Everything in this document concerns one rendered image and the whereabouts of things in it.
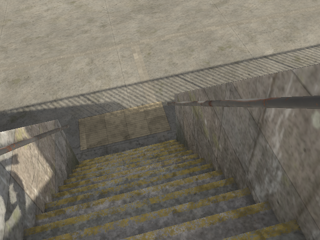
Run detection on stairs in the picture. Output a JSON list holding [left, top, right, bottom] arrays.
[[23, 139, 307, 240]]

